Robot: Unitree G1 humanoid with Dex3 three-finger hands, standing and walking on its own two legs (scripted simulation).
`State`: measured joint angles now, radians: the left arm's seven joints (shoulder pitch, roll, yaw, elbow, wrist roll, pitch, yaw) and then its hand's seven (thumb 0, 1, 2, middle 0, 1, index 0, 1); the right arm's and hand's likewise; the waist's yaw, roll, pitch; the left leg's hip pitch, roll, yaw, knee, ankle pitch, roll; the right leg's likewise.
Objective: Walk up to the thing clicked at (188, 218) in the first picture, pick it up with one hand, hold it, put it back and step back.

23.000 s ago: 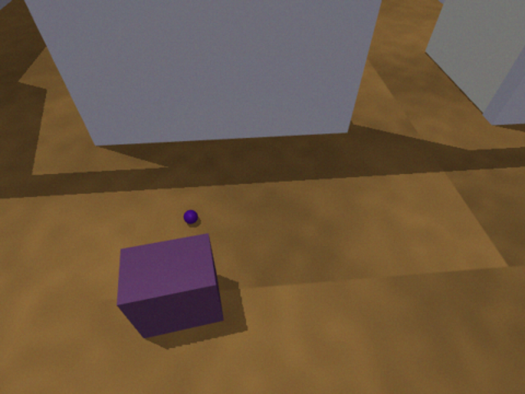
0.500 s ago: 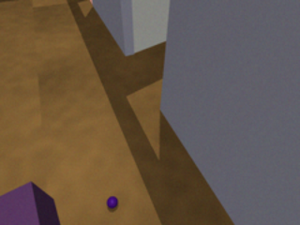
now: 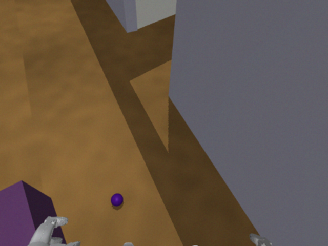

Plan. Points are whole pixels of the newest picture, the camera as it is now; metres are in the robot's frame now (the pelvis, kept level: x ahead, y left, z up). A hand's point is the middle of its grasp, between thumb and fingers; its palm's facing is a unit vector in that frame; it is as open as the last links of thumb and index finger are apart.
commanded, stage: rise first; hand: left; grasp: from above
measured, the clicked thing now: (117, 199) +0.41 +0.23 -0.71
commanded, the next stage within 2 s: none
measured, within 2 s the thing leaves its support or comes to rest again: neither
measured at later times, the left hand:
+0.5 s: hand out of the picture +0.15 +0.29 -0.27, palm faces -0.31 -0.78 -0.55, open 14.1 cm
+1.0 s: hand (86, 221) +0.26 +0.31 -0.47, palm faces -0.49 -0.30 -0.82, open 14.0 cm
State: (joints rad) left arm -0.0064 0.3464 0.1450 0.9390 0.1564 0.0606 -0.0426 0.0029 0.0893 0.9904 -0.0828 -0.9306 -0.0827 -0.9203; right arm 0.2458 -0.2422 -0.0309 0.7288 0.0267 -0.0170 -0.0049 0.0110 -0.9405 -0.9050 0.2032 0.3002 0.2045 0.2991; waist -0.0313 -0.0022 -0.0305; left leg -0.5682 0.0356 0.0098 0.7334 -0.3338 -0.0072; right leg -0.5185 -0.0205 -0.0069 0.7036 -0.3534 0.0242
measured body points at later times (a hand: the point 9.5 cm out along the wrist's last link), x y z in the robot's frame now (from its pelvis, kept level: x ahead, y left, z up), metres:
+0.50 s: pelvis -0.02 +0.00 -0.12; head +0.12 +0.02 +0.31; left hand +0.16 +0.33 -0.23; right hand +0.19 -0.25 -0.21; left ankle +0.01 +0.12 -0.71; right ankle -0.01 -0.14 -0.71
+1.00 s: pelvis -0.09 +0.00 -0.33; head +0.12 +0.02 +0.07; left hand +0.29 +0.32 -0.42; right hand +0.03 -0.28 -0.46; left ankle +0.01 +0.12 -0.71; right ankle -0.01 -0.14 -0.71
